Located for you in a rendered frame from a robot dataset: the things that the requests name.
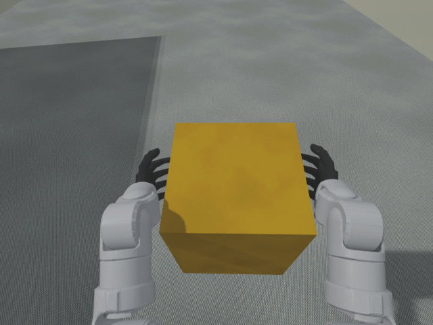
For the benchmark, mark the robot right hand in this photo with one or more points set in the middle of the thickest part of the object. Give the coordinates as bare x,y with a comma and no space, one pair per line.
325,167

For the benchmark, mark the carton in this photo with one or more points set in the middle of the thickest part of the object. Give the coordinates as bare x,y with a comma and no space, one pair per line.
236,199

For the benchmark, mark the robot left forearm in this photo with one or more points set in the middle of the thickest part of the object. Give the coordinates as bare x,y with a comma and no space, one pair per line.
125,281

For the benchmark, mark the robot right forearm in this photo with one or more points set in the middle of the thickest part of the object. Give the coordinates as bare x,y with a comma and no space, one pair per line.
356,283

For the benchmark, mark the robot left hand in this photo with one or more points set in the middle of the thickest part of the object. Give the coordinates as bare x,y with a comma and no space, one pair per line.
146,171

